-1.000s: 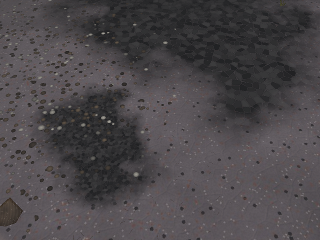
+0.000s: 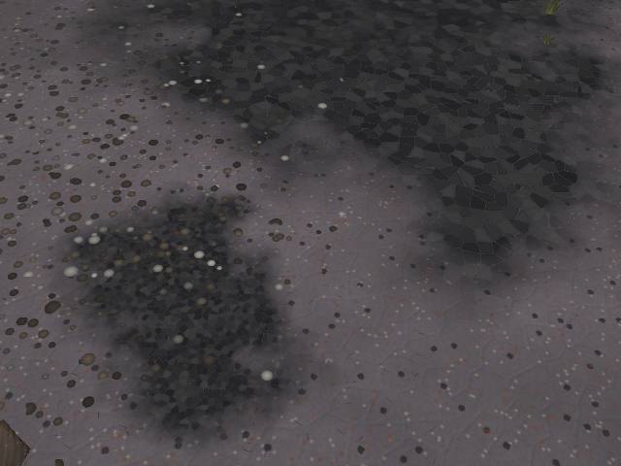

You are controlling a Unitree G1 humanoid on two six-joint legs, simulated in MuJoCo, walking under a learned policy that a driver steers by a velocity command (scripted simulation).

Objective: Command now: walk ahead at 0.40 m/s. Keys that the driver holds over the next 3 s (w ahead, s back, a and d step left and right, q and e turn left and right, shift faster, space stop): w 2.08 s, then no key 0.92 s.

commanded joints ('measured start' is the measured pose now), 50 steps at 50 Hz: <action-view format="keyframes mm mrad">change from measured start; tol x32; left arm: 1 -143 44 -4 -146 -23 -60 -15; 18 -550 18 -10 -268 4 -52 -69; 24 96 286 90 -122 38 -47 -49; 50 62 49 1 -94 34 -18 -11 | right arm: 1 232 -130 -5 28 -12 -27 15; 24 317 -9 39 -62 -15 14 1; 45 -323 -88 8 -280 9 2 30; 50 178 -307 -74 -162 -18 -5 23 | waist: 1 -56 182 113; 19 -43 129 165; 25 152 -142 -445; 34 -23 -15 67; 50 -107 172 -267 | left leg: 1 361 390 -735 -464 -410 217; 8 264 193 -211 -487 328 126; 18 416 228 -102 -474 471 121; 22 448 207 -50 -91 1076 71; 25 -321 -79 -220 805 -220 -11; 46 -301 69 -76 -88 283 14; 50 552 266 -392 -101 188 203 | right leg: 1 -681 -28 84 483 64 -70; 19 -413 -6 -70 -322 470 -53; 23 333 -9 -13 -286 416 -167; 25 776 -374 783 -536 148 -359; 32 -4 -176 153 -725 377 -215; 46 310 -233 58 -633 486 -138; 50 -103 -28 -85 168 497 -13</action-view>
